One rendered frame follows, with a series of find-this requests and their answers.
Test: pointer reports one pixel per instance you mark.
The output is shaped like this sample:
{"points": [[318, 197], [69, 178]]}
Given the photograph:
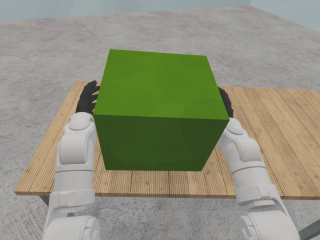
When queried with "right robot hand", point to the right robot hand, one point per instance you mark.
{"points": [[227, 102]]}

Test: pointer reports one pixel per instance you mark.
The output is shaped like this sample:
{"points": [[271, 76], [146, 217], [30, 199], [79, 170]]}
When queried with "table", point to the table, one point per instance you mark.
{"points": [[285, 123]]}

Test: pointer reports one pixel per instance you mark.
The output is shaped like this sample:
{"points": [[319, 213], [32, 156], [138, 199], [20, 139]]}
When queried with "right robot forearm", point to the right robot forearm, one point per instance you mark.
{"points": [[253, 185]]}

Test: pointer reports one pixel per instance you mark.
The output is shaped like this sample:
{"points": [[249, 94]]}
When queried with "left robot hand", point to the left robot hand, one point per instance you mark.
{"points": [[86, 98]]}

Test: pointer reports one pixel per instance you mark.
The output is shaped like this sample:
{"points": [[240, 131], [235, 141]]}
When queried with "left robot upper arm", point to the left robot upper arm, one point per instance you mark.
{"points": [[84, 227]]}

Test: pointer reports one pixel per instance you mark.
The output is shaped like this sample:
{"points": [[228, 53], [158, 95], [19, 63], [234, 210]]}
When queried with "carton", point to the carton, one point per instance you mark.
{"points": [[158, 111]]}

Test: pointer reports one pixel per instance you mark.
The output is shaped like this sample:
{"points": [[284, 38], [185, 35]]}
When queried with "right robot upper arm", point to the right robot upper arm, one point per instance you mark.
{"points": [[266, 225]]}

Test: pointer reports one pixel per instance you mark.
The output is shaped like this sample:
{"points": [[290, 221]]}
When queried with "left robot forearm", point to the left robot forearm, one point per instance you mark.
{"points": [[74, 166]]}

